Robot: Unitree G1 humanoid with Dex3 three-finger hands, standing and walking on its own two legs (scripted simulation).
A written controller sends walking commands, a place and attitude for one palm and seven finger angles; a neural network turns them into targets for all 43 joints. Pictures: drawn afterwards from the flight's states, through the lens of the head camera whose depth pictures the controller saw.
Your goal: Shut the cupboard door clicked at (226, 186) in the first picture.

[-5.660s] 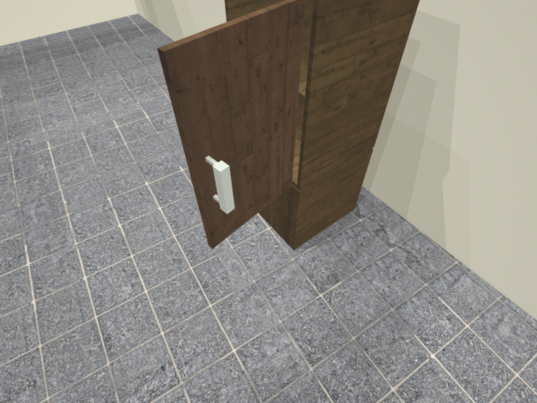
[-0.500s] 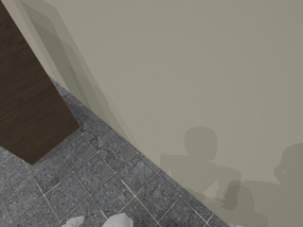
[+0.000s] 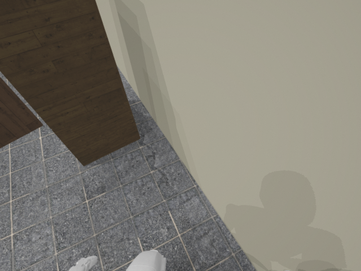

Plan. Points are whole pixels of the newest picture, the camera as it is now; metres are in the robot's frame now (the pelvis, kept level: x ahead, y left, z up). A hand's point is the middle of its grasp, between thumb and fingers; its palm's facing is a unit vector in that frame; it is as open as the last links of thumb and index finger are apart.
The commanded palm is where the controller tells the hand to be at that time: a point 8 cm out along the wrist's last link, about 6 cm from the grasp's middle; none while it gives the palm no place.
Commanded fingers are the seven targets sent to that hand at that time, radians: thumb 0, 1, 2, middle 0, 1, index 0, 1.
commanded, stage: turn to face it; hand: left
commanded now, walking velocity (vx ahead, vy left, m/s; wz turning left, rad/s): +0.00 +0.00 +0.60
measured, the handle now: out of the picture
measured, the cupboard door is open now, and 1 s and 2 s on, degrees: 99 99 99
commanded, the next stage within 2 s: take the last steps up to it in 1.14 s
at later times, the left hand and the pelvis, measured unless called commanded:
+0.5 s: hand out of the picture +0.07 +0.23 -0.15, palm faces +0.30 -0.91 -0.27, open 7.4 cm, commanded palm none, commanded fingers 0.00 0.90 0.90 -0.20 -0.30 -0.20 -0.30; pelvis +0.03 -0.01 +0.00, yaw +18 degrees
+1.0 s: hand out of the picture -0.03 +0.19 -0.18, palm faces +0.57 -0.79 -0.23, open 7.4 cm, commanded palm none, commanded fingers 0.00 0.90 0.90 -0.20 -0.30 -0.20 -0.30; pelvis +0.04 -0.02 +0.00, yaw +33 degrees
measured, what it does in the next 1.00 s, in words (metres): steps on the spot, turning left: left foot, then right foot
